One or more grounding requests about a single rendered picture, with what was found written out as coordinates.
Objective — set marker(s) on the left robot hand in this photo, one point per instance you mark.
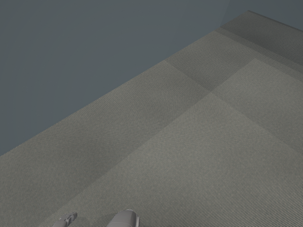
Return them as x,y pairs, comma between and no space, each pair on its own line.
65,220

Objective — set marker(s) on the left robot thigh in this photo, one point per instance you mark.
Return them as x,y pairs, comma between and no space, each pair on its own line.
125,218

